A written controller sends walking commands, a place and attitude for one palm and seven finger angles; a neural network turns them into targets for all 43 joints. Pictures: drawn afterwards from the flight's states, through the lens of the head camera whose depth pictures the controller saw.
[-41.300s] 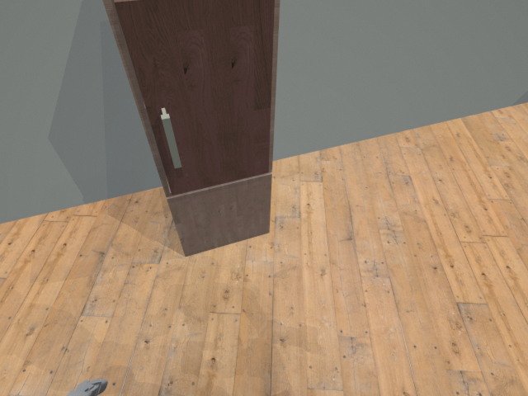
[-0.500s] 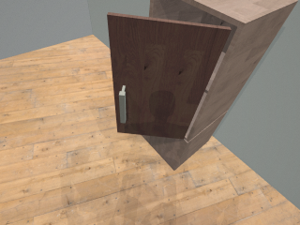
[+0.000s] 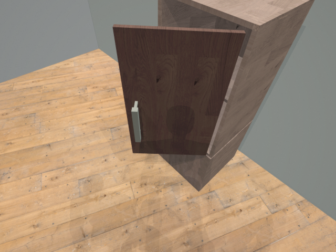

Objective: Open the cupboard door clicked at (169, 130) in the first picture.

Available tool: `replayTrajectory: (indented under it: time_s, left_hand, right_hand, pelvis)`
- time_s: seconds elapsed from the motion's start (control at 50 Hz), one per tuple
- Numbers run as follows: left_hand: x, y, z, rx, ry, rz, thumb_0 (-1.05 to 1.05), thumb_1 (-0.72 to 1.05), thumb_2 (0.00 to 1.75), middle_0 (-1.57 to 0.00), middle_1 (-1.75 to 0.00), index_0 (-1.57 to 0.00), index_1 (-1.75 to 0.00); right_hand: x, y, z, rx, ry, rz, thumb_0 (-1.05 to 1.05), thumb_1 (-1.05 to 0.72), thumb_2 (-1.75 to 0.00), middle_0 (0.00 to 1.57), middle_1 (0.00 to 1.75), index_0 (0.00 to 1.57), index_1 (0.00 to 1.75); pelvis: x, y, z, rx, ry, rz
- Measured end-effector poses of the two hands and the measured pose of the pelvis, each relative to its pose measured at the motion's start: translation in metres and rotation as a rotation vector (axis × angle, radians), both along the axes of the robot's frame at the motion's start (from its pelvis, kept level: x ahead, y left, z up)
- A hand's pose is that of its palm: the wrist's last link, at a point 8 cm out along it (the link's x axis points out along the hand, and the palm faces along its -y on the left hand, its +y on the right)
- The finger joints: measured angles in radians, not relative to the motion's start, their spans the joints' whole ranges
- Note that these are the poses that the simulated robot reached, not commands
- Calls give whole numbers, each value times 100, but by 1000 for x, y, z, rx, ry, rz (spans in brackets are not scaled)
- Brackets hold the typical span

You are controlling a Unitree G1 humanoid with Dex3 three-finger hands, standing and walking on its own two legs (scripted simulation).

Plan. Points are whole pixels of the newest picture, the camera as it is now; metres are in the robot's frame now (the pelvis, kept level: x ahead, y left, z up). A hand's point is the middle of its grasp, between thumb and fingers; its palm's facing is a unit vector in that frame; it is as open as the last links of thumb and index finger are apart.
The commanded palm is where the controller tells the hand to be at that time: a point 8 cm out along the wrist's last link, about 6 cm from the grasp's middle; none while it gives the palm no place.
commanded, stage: come to a stop and stand still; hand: left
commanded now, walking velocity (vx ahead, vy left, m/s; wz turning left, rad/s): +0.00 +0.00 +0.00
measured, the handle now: (137, 122) +0.57 +0.15 -0.10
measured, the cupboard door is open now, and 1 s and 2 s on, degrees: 46 46 46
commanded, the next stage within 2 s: look again from close up in 0.52 s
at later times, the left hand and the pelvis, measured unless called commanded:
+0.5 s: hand out of the picture -0.06 +0.10 -0.18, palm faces +0.06 -0.99 -0.12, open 7.4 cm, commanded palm none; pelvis -0.02 -0.04 +0.00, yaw +1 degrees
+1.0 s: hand out of the picture +0.01 +0.14 -0.18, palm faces +0.05 -0.97 -0.23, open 7.4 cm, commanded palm none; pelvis -0.01 -0.04 -0.01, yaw +2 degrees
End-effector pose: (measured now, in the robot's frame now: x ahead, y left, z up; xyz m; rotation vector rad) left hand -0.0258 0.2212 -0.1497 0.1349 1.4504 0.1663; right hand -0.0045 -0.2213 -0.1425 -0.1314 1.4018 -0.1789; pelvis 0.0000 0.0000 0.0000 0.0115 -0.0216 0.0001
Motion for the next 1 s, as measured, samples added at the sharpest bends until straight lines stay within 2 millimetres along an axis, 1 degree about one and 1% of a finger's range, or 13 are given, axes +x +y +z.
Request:
replayTrajectory:
  time_s: [0.12,0.26,0.4,0.54,0.64,0.72,0.88,1.0]
  left_hand:
    - [-18,-17,2,-12,26,9,0,91,90,-20,-30,-20,-29]
    - [-33,-42,1,-41,41,23,0,91,90,-20,-30,-20,-29]
    - [-39,-63,-1,-66,34,32,0,91,90,-20,-30,-20,-29]
    - [-39,-72,-2,-72,23,38,0,91,90,-20,-30,-20,-29]
    - [-38,-73,-2,-61,15,31,0,91,90,-20,-30,-20,-29]
    - [-32,-65,-5,-42,-3,11,0,91,90,-20,-30,-20,-29]
    - [1,-37,0,28,-87,8,0,91,90,-20,-30,-20,-29]
    - [23,-31,3,43,-127,-4,0,91,90,-20,-30,-20,-29]
  right_hand:
    - [-17,-2,-2,28,31,-11,0,-92,-90,20,30,20,30]
    - [-27,-9,-3,39,41,-15,0,-91,-90,20,30,20,30]
    - [-30,-18,-2,38,36,-15,0,-91,-90,20,30,20,30]
    - [-32,-24,-2,36,35,-14,0,-91,-90,20,30,20,30]
    - [-34,-27,-4,40,40,-4,0,-91,-90,20,30,20,30]
    - [-30,-30,-10,43,20,16,1,-92,-90,20,30,20,30]
    - [-15,-28,-18,54,-14,46,1,-93,-90,20,30,20,30]
    - [-3,-34,-15,43,-27,55,2,-93,-90,20,30,20,30]
  pelvis:
    - [-5,-10,1,-2,-3,4]
    - [-10,-22,2,-6,-9,8]
    - [-14,-32,1,-10,-11,10]
    - [-17,-40,1,-13,-10,14]
    - [-19,-43,0,-21,-4,17]
    - [-21,-41,-7,-37,8,36]
    - [-13,-37,-11,-23,8,42]
    - [-7,-39,-9,-12,7,37]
